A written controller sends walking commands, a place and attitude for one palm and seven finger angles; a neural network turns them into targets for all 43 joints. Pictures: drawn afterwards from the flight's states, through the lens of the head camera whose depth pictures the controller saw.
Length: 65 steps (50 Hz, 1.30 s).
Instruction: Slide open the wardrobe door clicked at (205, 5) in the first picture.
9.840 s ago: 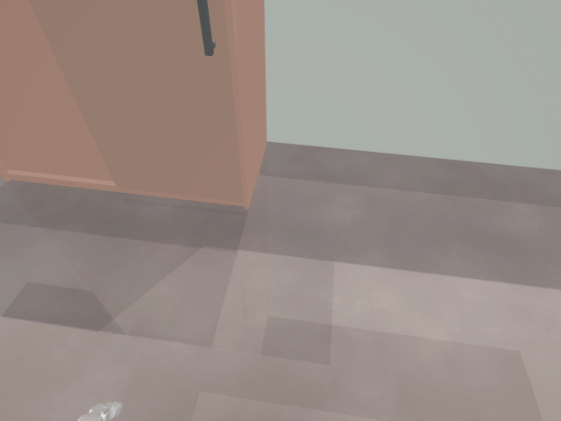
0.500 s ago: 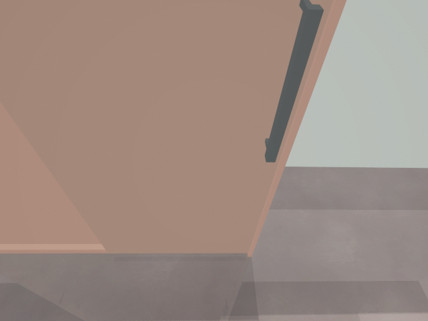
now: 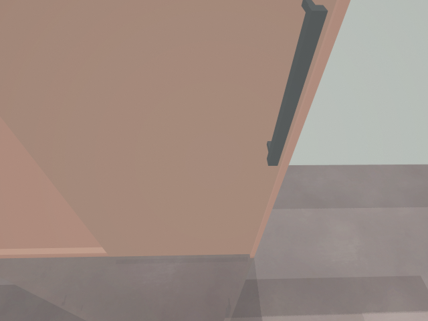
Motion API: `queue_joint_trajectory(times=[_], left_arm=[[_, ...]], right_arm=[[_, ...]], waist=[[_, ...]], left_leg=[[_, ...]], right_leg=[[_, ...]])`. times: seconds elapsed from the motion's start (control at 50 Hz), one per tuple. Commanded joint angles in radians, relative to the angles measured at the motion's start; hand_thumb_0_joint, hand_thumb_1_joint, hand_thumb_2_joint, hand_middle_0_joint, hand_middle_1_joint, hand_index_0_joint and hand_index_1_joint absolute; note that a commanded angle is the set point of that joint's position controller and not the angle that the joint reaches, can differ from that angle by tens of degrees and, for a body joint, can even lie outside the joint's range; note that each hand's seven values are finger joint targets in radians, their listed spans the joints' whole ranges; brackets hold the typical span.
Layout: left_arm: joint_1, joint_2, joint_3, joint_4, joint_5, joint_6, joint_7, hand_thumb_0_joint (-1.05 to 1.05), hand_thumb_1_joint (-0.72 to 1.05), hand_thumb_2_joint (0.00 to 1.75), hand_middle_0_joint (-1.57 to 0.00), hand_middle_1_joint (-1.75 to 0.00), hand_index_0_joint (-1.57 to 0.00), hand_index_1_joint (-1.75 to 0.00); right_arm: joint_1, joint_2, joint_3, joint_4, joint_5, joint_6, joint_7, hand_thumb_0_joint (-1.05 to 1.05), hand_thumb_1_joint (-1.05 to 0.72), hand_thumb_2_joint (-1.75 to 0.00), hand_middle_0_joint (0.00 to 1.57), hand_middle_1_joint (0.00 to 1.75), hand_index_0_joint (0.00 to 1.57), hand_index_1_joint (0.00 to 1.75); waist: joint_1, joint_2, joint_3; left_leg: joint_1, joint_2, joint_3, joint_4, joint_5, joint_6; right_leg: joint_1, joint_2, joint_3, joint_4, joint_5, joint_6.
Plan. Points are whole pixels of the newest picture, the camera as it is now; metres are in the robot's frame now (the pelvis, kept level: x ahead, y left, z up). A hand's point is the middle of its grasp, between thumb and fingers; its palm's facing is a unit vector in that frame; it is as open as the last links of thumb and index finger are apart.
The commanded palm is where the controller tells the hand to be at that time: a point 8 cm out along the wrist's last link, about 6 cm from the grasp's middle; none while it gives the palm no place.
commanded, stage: look again from close up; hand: right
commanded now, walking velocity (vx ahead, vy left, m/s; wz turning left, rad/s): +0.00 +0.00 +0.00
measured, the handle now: (286, 98) +0.49 -0.11 +0.18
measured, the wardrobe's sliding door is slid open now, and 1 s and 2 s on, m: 0.00 0.00 0.00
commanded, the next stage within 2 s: raise the hand with hooked fingers in 0.52 s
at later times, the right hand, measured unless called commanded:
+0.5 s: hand out of the picture +0.01 -0.17 -0.17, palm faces +0.03 +0.98 -0.20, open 7.4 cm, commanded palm none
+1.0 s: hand (319, 306) +0.17 -0.17 -0.02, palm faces -0.11 +0.99 +0.02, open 8.3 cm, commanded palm +0.13 -0.25 -0.02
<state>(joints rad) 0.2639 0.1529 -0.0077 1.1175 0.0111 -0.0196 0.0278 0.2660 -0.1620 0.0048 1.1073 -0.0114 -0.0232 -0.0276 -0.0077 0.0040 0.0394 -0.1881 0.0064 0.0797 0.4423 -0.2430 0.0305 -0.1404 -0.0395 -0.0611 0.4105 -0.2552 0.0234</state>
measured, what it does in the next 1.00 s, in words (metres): stands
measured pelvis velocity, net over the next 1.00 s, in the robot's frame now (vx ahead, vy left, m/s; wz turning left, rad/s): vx -0.02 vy -0.01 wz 0.00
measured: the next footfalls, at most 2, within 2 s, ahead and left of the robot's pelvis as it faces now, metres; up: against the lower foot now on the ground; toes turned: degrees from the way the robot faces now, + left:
none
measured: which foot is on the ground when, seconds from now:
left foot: down 0.00-1.00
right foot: down 0.00-1.00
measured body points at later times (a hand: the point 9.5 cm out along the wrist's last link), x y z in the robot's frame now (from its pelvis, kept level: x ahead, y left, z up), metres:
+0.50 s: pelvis +0.00 +0.00 +0.00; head +0.02 +0.00 +0.45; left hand +0.00 +0.22 -0.16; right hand +0.01 -0.23 -0.16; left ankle +0.00 +0.10 -0.74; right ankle -0.02 -0.13 -0.74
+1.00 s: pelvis -0.02 -0.01 -0.04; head +0.00 -0.02 +0.41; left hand +0.19 +0.26 -0.07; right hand +0.17 -0.22 -0.02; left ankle +0.00 +0.10 -0.74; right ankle -0.02 -0.13 -0.74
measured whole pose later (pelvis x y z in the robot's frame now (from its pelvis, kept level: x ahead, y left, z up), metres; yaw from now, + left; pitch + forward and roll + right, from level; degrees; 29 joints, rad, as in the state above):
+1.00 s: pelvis -0.02 -0.01 -0.04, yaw +0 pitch +6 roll -1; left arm 0.15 0.27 0.07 0.54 -0.03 -0.26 0.00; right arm 0.41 -0.19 -0.12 0.18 0.23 -0.47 0.37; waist 0.02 0.05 -0.09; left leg -0.56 0.03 0.06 0.86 -0.40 0.02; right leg -0.52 -0.04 -0.06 0.83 -0.42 0.01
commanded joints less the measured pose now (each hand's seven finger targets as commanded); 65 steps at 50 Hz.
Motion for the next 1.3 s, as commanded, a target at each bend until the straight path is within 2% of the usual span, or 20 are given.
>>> queue_joint_trajectory(times=[0.0, 0.58, 0.6, 0.62, 0.64, 0.66, 0.68, 0.7, 0.74, 0.78, 0.82, 0.84, 0.88, 0.94, 0.98, 1.02, 1.1, 1.16, 1.22, 1.28], left_arm=[[0.059, 0.091, 0.011, -0.023, 0.004, -0.014, 0.006, 0.0, 0.9, 0.9, -0.2, -0.3, -0.2, -0.3], [0.068, 0.084, 0.014, -0.008, 0.004, -0.014, 0.008, 0.0, 0.9, 0.9, -0.2, -0.3, -0.2, -0.3], [-0.055, 0.115, 0.026, -0.073, -0.01, -0.016, -0.003, 0.0, 0.9, 0.9, -0.2, -0.3, -0.2, -0.3], [-0.021, 0.286, 0.031, -0.422, -0.059, -0.169, 0.047, 0.0, 0.9, 0.9, -0.2, -0.3, -0.2, -0.3], [-0.13, 0.174, -0.005, -0.385, -0.065, -0.239, 0.083, 0.0, 0.9, 0.9, -0.2, -0.3, -0.2, -0.3], [-0.076, 0.208, 0.021, -0.353, -0.035, -0.275, 0.08, 0.0, 0.9, 0.9, -0.2, -0.3, -0.2, -0.3], [-0.074, 0.146, 0.018, -0.337, -0.066, -0.285, 0.07, 0.0, 0.9, 0.9, -0.2, -0.3, -0.2, -0.3], [-0.077, 0.198, 0.026, -0.401, -0.082, -0.299, 0.068, 0.0, 0.9, 0.9, -0.2, -0.3, -0.2, -0.3], [-0.082, 0.221, 0.056, -0.466, -0.053, -0.334, 0.07, 0.0, 0.9, 0.9, -0.2, -0.3, -0.2, -0.3], [-0.091, 0.211, 0.076, -0.498, -0.035, -0.336, 0.05, 0.0, 0.9, 0.9, -0.2, -0.3, -0.2, -0.3], [-0.116, 0.219, 0.092, -0.555, -0.028, -0.329, 0.018, 0.0, 0.9, 0.9, -0.2, -0.3, -0.2, -0.3], [-0.126, 0.233, 0.107, -0.592, -0.029, -0.319, -0.007, 0.0, 0.9, 0.9, -0.2, -0.3, -0.2, -0.3], [-0.165, 0.252, 0.113, -0.665, -0.032, -0.303, -0.031, 0.0, 0.9, 0.9, -0.2, -0.3, -0.2, -0.3], [-0.165, 0.234, 0.111, -0.73, -0.038, -0.259, -0.025, 0.0, 0.9, 0.9, -0.2, -0.3, -0.2, -0.3], [-0.166, 0.205, 0.095, -0.779, -0.044, -0.249, -0.011, 0.0, 0.9, 0.9, -0.2, -0.3, -0.2, -0.3], [-0.125, 0.189, 0.087, -0.781, -0.035, -0.26, 0.0, 0.0, 0.9, 0.9, -0.2, -0.3, -0.2, -0.3], [-0.056, 0.2, 0.062, -0.709, -0.024, -0.278, 0.014, 0.0, 0.9, 0.9, -0.2, -0.3, -0.2, -0.3], [-0.057, 0.23, 0.047, -0.68, -0.044, -0.304, 0.031, 0.0, 0.9, 0.9, -0.2, -0.3, -0.2, -0.3], [-0.074, 0.246, 0.05, -0.699, -0.063, -0.297, 0.047, 0.0, 0.9, 0.9, -0.2, -0.3, -0.2, -0.3], [-0.127, 0.235, 0.044, -0.744, -0.074, -0.273, 0.052, 0.0, 0.9, 0.9, -0.2, -0.3, -0.2, -0.3]], right_arm=[[0.056, -0.108, -0.021, -0.027, 0.001, -0.012, -0.004, 0.0, -0.9, -0.9, 0.2, 0.3, 0.2, 0.3], [0.058, -0.106, -0.025, -0.026, -0.001, -0.011, -0.005, 0.0, -0.9, -0.9, 0.2, 0.3, 0.2, 0.3], [0.162, -0.117, -0.024, 0.022, -0.006, -0.023, -0.047, 0.0, -0.9, -0.9, 0.2, 0.3, 0.2, 0.3], [-0.614, -0.333, -0.116, -1.522, 0.233, -0.257, -0.017, 0.0, -0.88, -0.89, 0.2, 0.32, 0.2, 0.32], [-0.45, -0.403, -0.208, -1.439, 0.172, -0.233, -0.067, 0.0, -0.85, -0.88, 0.2, 0.33, 0.2, 0.33], [-0.163, -0.214, -0.094, -1.234, 0.151, -0.191, -0.083, 0.0, -0.83, -0.87, 0.21, 0.34, 0.21, 0.34], [0.13, 0.025, 0.028, -0.983, 0.16, -0.08, -0.083, 0.0, -0.81, -0.86, 0.21, 0.36, 0.21, 0.36], [0.008, 0.001, 0.007, -1.174, 0.22, -0.092, -0.06, 0.0, -0.78, -0.85, 0.21, 0.37, 0.21, 0.37], [-0.007, -0.048, -0.04, -1.16, 0.2, -0.199, -0.014, 0.0, -0.74, -0.83, 0.21, 0.4, 0.21, 0.4], [0.257, 0.017, -0.074, -0.901, 0.219, -0.294, 0.067, 0.0, -0.69, -0.81, 0.22, 0.43, 0.22, 0.43], [0.383, 0.015, -0.099, -0.873, 0.258, -0.423, 0.193, 0.0, -0.64, -0.79, 0.22, 0.47, 0.22, 0.47], [0.449, -0.034, -0.159, -0.838, 0.262, -0.466, 0.263, 0.0, -0.62, -0.78, 0.22, 0.48, 0.22, 0.48], [0.416, -0.117, -0.202, -0.867, 0.265, -0.524, 0.395, 0.0, -0.57, -0.76, 0.22, 0.51, 0.22, 0.51], [0.337, -0.222, -0.316, -1.042, 0.276, -0.481, 0.423, 0.0, -0.5, -0.73, 0.23, 0.55, 0.23, 0.55], [0.22, -0.193, -0.307, -1.233, 0.318, -0.487, 0.389, 0.0, -0.46, -0.71, 0.23, 0.58, 0.23, 0.58], [0.079, -0.202, -0.304, -1.461, 0.325, -0.543, 0.318, 0.0, -0.41, -0.69, 0.24, 0.62, 0.24, 0.62], [-0.022, -0.148, -0.157, -1.564, 0.274, -0.626, 0.285, 0.0, -0.32, -0.65, 0.24, 0.68, 0.24, 0.68], [-0.082, -0.152, -0.095, -1.437, 0.273, -0.577, 0.369, 0.0, -0.25, -0.62, 0.25, 0.72, 0.25, 0.72], [0.017, -0.222, -0.166, -1.249, 0.264, -0.398, 0.441, 0.0, -0.18, -0.59, 0.25, 0.76, 0.25, 0.76], [0.094, -0.303, -0.314, -1.229, 0.309, -0.219, 0.462, 0.0, -0.11, -0.56, 0.26, 0.81, 0.26, 0.81]], waist=[[-0.001, -0.008, 0.0], [-0.002, 0.001, 0.014], [-0.046, 0.025, 0.033], [0.094, -0.171, -0.458], [0.025, -0.274, -0.316], [0.021, -0.269, -0.345], [0.028, -0.131, -0.176], [0.039, -0.06, -0.105], [0.059, 0.093, -0.039], [0.0, 0.314, 0.042], [-0.033, 0.38, 0.022], [-0.061, 0.276, -0.01], [-0.043, 0.183, -0.11], [-0.085, 0.026, -0.232], [-0.064, -0.067, -0.266], [-0.029, -0.175, -0.322], [0.064, -0.189, -0.303], [0.114, -0.116, -0.211], [0.07, 0.007, -0.21], [-0.019, 0.001, -0.297]], left_leg=[[0.028, 0.117, -0.114, -0.077, 0.201, 0.012], [0.033, 0.115, -0.112, -0.085, 0.201, 0.014], [0.022, 0.191, -0.194, -0.077, 0.63, -0.036], [0.143, 0.092, -0.134, -0.004, 0.425, -0.009], [0.086, 0.035, -0.122, 0.014, 0.264, 0.0], [0.077, 0.03, -0.039, 0.038, 0.137, 0.007], [-0.019, 0.018, -0.022, 0.013, 0.1, -0.005], [-0.058, 0.023, -0.012, 0.01, 0.063, -0.019], [-0.167, 0.026, -0.012, -0.001, -0.08, -0.031], [-0.287, 0.017, -0.011, 0.055, -0.188, -0.037], [-0.296, 0.022, -0.044, 0.123, -0.188, -0.035], [-0.249, 0.024, -0.05, 0.172, -0.082, -0.017], [-0.203, 0.046, -0.069, 0.24, 0.09, -0.009], [-0.2, 0.047, -0.09, 0.295, 0.105, -0.01], [-0.245, 0.033, -0.086, 0.294, -0.023, -0.011], [-0.275, 0.013, -0.071, 0.329, 0.029, -0.008], [-0.405, -0.009, -0.037, 0.372, 0.055, -0.002], [-0.445, -0.012, -0.037, 0.334, -0.049, -0.011], [-0.381, -0.005, -0.043, 0.275, -0.149, -0.019], [-0.241, 0.012, -0.031, 0.26, -0.081, -0.019]], right_leg=[[-0.037, -0.071, 0.056, -0.061, 0.157, -0.035], [-0.036, -0.072, 0.057, -0.07, 0.162, -0.034], [-0.117, -0.069, 0.001, 0.166, 0.089, -0.004], [0.136, 0.044, 0.035, 0.004, 0.201, -0.051], [0.136, 0.033, -0.022, 0.011, 0.224, -0.053], [0.067, 0.026, 0.001, -0.002, 0.208, -0.04], [-0.02, 0.012, 0.026, 0.003, 0.155, -0.043], [-0.049, 0.013, 0.06, 0.012, 0.103, -0.045], [-0.13, 0.038, 0.049, 0.089, 0.025, -0.047], [-0.306, 0.042, 0.052, 0.167, -0.032, -0.032], [-0.425, 0.055, 0.043, 0.246, -0.06, -0.019], [-0.407, 0.067, 0.027, 0.272, -0.009, -0.012], [-0.425, 0.08, 0.01, 0.341, 0.039, -0.009], [-0.46, 0.085, -0.01, 0.373, 0.062, -0.028], [-0.434, 0.078, -0.005, 0.369, 0.007, -0.031], [-0.364, 0.06, 0.021, 0.391, 0.05, -0.041], [-0.325, 0.032, 0.078, 0.438, 0.088, -0.048], [-0.375, 0.023, 0.106, 0.434, -0.034, -0.051], [-0.44, 0.03, 0.109, 0.376, -0.122, -0.052], [-0.412, 0.042, 0.091, 0.322, -0.046, -0.045]])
